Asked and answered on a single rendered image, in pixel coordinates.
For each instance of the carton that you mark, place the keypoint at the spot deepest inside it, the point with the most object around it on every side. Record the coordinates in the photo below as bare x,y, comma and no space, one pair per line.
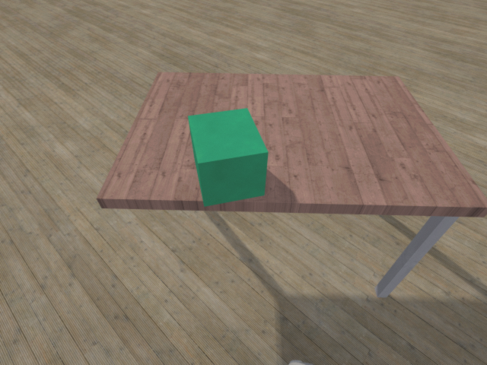
230,156

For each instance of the table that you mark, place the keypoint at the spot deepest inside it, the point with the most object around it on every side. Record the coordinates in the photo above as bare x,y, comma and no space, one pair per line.
337,144

